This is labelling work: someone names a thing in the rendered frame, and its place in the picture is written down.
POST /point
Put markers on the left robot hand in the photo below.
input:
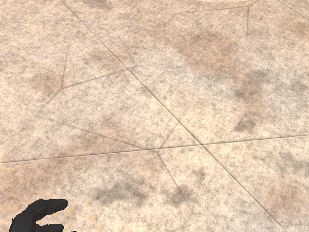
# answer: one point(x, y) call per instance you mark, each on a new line
point(26, 220)

